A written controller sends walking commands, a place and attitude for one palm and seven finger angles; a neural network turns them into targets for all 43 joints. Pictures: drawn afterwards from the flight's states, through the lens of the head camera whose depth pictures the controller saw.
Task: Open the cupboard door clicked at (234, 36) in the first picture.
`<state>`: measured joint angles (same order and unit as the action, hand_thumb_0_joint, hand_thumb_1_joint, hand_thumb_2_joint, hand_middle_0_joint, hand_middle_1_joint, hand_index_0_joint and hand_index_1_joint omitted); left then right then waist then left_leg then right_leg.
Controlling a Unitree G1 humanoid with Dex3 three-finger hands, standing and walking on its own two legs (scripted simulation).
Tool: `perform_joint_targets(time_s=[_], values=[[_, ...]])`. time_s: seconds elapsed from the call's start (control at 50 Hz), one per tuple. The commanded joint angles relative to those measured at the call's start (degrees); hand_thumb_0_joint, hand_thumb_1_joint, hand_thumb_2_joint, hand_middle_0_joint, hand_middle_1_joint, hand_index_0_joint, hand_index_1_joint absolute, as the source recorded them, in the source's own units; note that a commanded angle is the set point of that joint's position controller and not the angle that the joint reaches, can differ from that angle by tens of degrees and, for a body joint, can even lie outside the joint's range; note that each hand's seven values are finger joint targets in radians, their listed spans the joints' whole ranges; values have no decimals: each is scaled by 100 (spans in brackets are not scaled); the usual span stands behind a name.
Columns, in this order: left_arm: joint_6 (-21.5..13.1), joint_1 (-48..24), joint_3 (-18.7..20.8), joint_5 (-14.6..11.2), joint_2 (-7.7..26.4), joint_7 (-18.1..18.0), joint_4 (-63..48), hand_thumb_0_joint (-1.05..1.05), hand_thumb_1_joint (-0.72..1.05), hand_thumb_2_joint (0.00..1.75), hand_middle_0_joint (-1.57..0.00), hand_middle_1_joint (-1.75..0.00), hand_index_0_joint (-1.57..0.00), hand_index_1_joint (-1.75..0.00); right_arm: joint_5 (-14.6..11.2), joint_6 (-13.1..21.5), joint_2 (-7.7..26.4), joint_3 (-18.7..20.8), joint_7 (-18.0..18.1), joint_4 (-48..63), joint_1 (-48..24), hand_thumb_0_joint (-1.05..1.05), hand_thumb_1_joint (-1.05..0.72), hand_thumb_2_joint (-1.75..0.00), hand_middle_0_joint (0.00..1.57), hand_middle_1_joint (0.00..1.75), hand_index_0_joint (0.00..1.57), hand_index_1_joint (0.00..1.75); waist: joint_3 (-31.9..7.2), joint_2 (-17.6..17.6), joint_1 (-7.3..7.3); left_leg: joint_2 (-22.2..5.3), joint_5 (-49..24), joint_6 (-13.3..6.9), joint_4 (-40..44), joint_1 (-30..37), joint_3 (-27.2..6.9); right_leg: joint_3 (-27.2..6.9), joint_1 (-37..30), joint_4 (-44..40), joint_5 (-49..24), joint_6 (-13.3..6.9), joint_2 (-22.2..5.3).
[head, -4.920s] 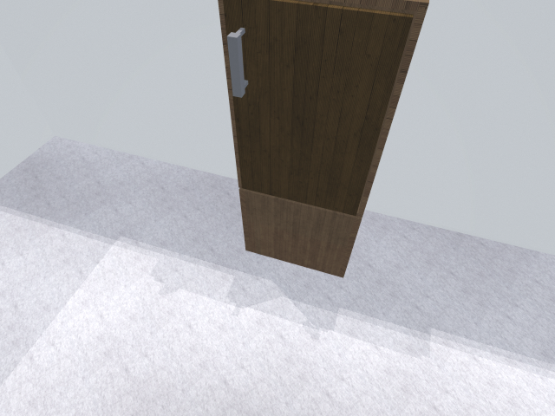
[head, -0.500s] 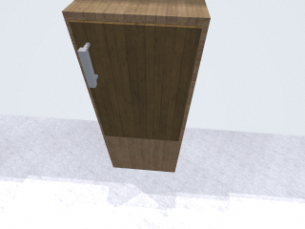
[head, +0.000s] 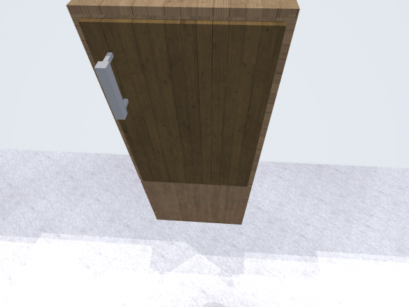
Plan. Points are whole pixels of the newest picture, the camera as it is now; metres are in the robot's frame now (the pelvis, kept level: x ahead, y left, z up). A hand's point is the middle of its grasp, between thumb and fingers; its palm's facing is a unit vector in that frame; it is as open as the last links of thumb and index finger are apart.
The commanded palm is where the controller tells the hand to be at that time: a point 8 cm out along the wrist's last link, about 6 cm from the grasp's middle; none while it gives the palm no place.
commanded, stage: come to a stop and stand still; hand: left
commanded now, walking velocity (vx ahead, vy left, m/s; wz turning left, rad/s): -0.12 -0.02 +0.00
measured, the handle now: (115, 87) +0.54 +0.23 +0.12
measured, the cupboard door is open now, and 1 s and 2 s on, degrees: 0 0 0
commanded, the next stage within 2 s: look again from close up in 0.88 s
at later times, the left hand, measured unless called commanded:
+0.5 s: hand out of the picture +0.05 +0.23 -0.17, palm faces +0.03 -0.97 -0.25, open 7.3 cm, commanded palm none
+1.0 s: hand out of the picture +0.03 +0.28 -0.15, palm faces +0.00 -0.94 -0.33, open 7.4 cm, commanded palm none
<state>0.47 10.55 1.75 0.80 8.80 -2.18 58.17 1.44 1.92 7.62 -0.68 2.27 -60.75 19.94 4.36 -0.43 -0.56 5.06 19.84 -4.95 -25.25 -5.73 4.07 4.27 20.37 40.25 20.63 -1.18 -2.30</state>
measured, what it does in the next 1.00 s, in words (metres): steps on the spot: right foot, then left foot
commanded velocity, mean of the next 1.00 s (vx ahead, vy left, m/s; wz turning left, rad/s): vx -0.01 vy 0.01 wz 0.00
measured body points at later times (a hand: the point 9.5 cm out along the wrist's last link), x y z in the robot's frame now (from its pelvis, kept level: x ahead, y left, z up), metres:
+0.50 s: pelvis +0.00 +0.03 +0.00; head +0.00 +0.04 +0.45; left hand +0.05 +0.28 -0.15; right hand +0.06 -0.22 -0.14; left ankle -0.02 +0.12 -0.73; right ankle +0.02 -0.10 -0.73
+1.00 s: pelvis -0.02 +0.04 +0.01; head -0.03 +0.04 +0.46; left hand +0.03 +0.33 -0.13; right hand +0.05 -0.24 -0.13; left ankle -0.02 +0.12 -0.73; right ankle +0.02 -0.10 -0.73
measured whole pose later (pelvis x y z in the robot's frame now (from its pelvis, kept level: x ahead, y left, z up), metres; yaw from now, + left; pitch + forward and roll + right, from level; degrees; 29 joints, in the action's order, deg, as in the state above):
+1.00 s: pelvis -0.02 +0.04 +0.01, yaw +0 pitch -3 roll +0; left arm 0.1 13.3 0.1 1.0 17.0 -0.9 59.3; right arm 1.1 0.8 17.9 0.9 0.0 -59.3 11.1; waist 1.0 -0.5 0.0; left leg 2.9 13.6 -3.9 -24.4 -8.5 5.4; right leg 2.4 13.2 25.9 9.9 2.0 -4.3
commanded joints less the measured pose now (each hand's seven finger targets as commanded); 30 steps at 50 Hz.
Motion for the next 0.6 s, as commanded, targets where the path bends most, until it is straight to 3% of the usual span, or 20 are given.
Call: perform_joint_targets(time_s=[0.0,0.02,0.04,0.06,0.08,0.14,0.18,0.2,0.24,0.26,0.28,0.3,0.32,0.34,0.36,0.38,0.42,0.46,0.5,0.58], values=[[-206,995,125,26,781,-66,-32,0,90,90,-20,-30,-20,-30,-129,98,824,273,79,166,242,0,-90,-90,20,30,20,30,-815,246,375,-1169,-4558,175,-709,-332,-762,-839,-1759,-1202,-3257,-295,-480],[-219,1112,123,14,921,-72,-2,0,90,90,-20,-30,-20,-30,-154,63,700,287,56,191,330,0,-90,-90,20,30,20,30,-911,541,281,-783,-2424,358,-1003,-934,-551,-1486,-2074,-920,-4896,-745,-1280],[-220,1081,109,-11,935,-71,26,0,90,90,-20,-30,-20,-30,-160,-28,427,255,35,156,337,0,-90,-90,20,30,20,30,-888,1117,218,-508,-161,478,-1335,-1213,-353,-1752,-2037,-1141,-5597,-1159,-1791],[-207,978,98,13,877,-92,-18,0,90,90,-20,-30,-20,-30,-140,-123,296,253,39,164,224,0,-90,-90,20,30,20,30,-798,1423,233,-532,1230,511,-1733,-1345,-331,-1850,-1795,-1401,-5652,-1420,-1997],[-179,770,79,60,836,-104,-120,0,90,90,-20,-30,-20,-30,-120,-164,255,256,27,166,45,0,-90,-90,20,30,20,30,-585,1254,242,-589,1408,507,-2050,-1359,-427,-1773,-1379,-1555,-5252,-1443,-1933],[-125,253,105,64,896,-72,-344,0,90,90,-20,-30,-20,-30,-115,-210,98,242,-38,48,164,0,-90,-90,20,30,20,30,-538,731,-3,-622,535,581,-1201,-876,-223,-1227,-752,-1627,-3764,-1090,-1415],[-80,132,132,10,925,-45,-368,0,90,90,-20,-30,-20,-30,-95,-195,104,237,-63,-80,401,0,-90,-90,20,30,20,30,-504,643,-113,-604,-557,612,-162,-237,-50,-1018,-299,-1487,-2397,-662,-1077],[-51,106,118,-11,831,-22,-398,0,90,90,-20,-30,-20,-30,-70,-180,226,247,-63,-80,371,0,-90,-90,20,30,20,30,-389,409,-82,-736,-809,556,60,-122,-197,-931,-58,-1438,-1663,-453,-836],[2,164,119,-2,656,12,-472,0,90,90,-20,-30,-20,-30,-23,-133,518,252,-63,111,0,0,-90,-90,20,30,20,30,-186,-278,104,-1367,-1217,305,368,-824,-720,-609,-289,-1421,-824,-107,-333],[-132,400,7,27,1635,-66,-575,0,90,90,-20,-30,-20,-30,-7,-193,1275,344,-99,706,-714,0,-90,-90,20,30,20,30,256,-161,123,-883,-746,329,214,-1311,-619,-638,-788,-1462,-734,-108,-155],[-155,705,116,4,1239,-75,-665,0,90,90,-20,-30,-20,-30,7,-90,1092,404,-136,934,-748,0,-90,-90,20,30,20,30,-606,390,277,-821,-540,332,-609,-1424,-459,-1156,-950,-1453,-654,-208,-646],[-176,656,96,19,1237,-88,-714,0,90,90,-20,-30,-20,-30,3,-107,817,389,-135,967,-538,0,-90,-90,20,30,20,30,-1084,393,70,-645,-381,401,-950,-1343,-343,-1619,-1178,-1616,-1009,-432,-1095],[-192,617,114,15,1232,-88,-787,0,90,90,-20,-30,-20,-30,0,-135,696,396,-127,967,-427,0,-90,-90,20,30,20,30,-1187,347,14,-602,-185,434,-1097,-1272,-368,-1832,-1076,-1767,-810,-606,-1292],[-201,486,122,26,1270,-88,-852,0,90,90,-20,-30,-20,-30,-10,-128,716,405,-120,991,-393,0,-90,-90,20,30,20,30,-1070,235,-60,-627,-312,420,-1043,-1201,-404,-1730,-872,-1739,-883,-677,-1273],[-182,373,102,44,1235,-84,-934,0,90,90,-20,-30,-20,-30,3,-124,683,370,-131,1022,-315,0,-90,-90,20,30,20,30,-871,335,-109,-648,-430,362,-843,-1076,-366,-1433,-662,-1666,-989,-601,-1104],[-176,288,106,38,1225,-77,-925,0,90,90,-20,-30,-20,-30,-5,-84,799,403,-122,1011,-284,0,-90,-90,20,30,20,30,-693,109,-151,-737,-769,311,-592,-916,-439,-1137,-429,-1493,-1128,-483,-890],[-128,374,57,25,1107,-46,-894,0,90,90,-20,-30,-20,-30,-10,-14,1099,420,-94,1043,-371,0,-90,-90,20,30,20,30,-571,-605,-35,-1178,-2105,134,-132,-790,-847,-446,-377,-883,-1433,-172,-309],[-86,501,4,39,1028,-29,-820,0,90,90,-20,-30,-20,-30,-17,4,1345,433,-57,1061,-454,0,-90,-90,20,30,20,30,-584,-751,63,-1445,-3175,8,-16,-685,-978,-167,-504,-788,-1101,-39,-86],[-67,494,28,26,1102,-5,-749,0,90,90,-20,-30,-20,-30,-26,9,1521,464,-33,1104,-552,0,-90,-90,20,30,20,30,-466,-431,62,-1450,-3066,12,72,-699,-962,-154,-533,-824,-1047,-16,-85],[-36,443,34,37,1221,45,-674,0,90,90,-20,-30,-20,-30,-25,16,1659,451,-39,1094,-742,0,-90,-90,20,30,20,30,-241,-382,86,-1411,-1936,56,472,-900,-1012,-242,-621,-994,-909,10,-142]])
